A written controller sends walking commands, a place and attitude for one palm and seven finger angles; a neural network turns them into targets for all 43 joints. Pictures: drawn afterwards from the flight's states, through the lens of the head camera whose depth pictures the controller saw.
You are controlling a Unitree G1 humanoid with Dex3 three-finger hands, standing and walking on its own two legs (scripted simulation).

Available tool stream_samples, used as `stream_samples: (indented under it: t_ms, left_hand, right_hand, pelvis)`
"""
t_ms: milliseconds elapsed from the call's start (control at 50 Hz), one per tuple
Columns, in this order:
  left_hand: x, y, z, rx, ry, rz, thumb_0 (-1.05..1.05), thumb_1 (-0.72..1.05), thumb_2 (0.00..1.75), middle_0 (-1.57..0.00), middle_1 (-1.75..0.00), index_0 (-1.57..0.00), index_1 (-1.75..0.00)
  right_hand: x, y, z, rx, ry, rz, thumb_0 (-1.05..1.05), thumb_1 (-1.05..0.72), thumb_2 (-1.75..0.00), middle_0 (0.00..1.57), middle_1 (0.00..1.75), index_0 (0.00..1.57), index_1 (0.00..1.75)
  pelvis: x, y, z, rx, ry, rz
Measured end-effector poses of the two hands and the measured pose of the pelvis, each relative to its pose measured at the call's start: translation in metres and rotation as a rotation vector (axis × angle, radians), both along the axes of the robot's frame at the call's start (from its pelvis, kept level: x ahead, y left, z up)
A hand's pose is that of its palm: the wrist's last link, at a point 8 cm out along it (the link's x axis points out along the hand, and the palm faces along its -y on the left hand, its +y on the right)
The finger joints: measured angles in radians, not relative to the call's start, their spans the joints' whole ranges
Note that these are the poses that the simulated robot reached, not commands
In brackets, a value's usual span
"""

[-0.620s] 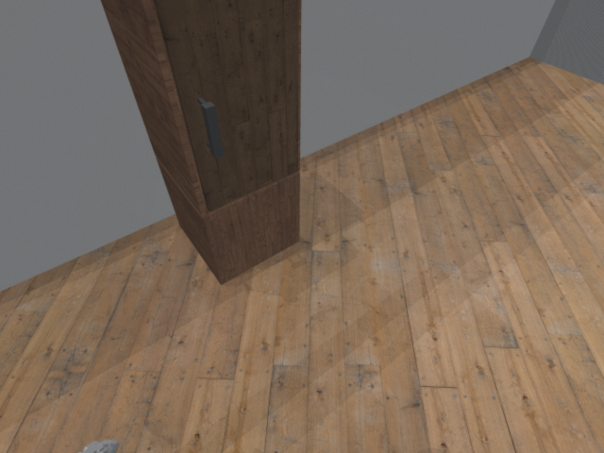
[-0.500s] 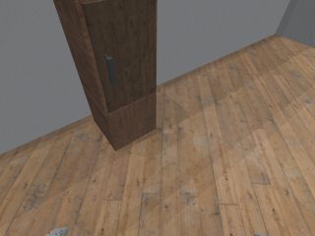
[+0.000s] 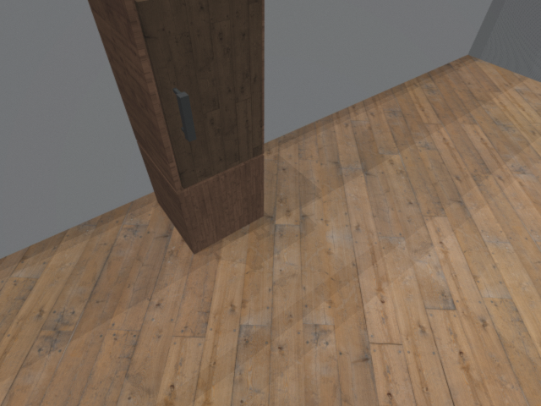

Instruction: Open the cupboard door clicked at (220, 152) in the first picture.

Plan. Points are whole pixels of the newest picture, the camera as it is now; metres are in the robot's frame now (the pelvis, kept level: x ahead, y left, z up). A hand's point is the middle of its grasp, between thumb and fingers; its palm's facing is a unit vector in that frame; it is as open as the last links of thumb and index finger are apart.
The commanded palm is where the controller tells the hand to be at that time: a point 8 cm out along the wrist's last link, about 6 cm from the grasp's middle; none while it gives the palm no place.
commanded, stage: stand and wait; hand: left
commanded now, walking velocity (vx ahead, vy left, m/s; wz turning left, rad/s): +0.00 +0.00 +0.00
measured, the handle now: (183, 114) +0.87 +0.31 -0.05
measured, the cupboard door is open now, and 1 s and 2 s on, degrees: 0 0 0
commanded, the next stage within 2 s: look at it before walking up in 0.44 s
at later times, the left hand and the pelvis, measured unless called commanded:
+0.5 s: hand out of the picture +0.07 +0.24 -0.15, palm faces -0.04 -0.94 -0.34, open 7.4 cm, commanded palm none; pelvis -0.01 +0.00 +0.00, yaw +0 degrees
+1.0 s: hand out of the picture +0.08 +0.25 -0.15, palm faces -0.04 -0.94 -0.34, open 7.4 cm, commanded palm none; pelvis +0.00 +0.00 +0.00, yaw -1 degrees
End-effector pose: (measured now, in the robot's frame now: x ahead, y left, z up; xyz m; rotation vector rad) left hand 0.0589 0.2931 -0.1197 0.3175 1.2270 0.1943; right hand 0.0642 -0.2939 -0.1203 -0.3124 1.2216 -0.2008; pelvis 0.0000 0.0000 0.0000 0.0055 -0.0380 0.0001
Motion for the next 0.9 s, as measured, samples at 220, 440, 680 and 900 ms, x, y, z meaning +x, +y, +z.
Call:
stream_samples:
  t_ms: [220,440,680,900]
  left_hand:
    - [0.000,-0.002,0.003,0.002,-0.013,-0.010,0.01,0.91,0.90,-0.20,-0.30,-0.20,-0.30]
    - [0.005,-0.005,0.002,-0.005,-0.018,-0.020,0.01,0.91,0.90,-0.20,-0.30,-0.20,-0.30]
    - [0.008,-0.004,0.001,-0.005,-0.005,-0.019,0.01,0.91,0.90,-0.20,-0.30,-0.20,-0.30]
    - [0.016,-0.002,0.003,0.000,-0.019,-0.020,0.01,0.91,0.90,-0.20,-0.30,-0.20,-0.30]
  right_hand:
    - [-0.012,0.000,-0.001,0.009,0.009,-0.010,0.01,-0.90,-0.90,0.21,0.30,0.20,0.30]
    - [-0.011,0.002,-0.002,0.017,0.006,-0.008,0.01,-0.90,-0.90,0.21,0.30,0.21,0.30]
    - [-0.003,0.002,0.000,0.011,0.007,-0.008,0.01,-0.90,-0.90,0.21,0.30,0.21,0.30]
    - [0.010,0.001,0.003,0.006,-0.018,-0.003,0.01,-0.90,-0.90,0.21,0.30,0.21,0.30]
  pelvis:
    - [-0.006,-0.001,0.001,0.000,-0.001,-0.003]
    - [-0.007,-0.001,0.001,0.000,0.007,-0.005]
    - [-0.001,-0.001,0.002,0.000,0.011,-0.007]
    - [0.004,0.000,0.002,-0.001,0.007,-0.009]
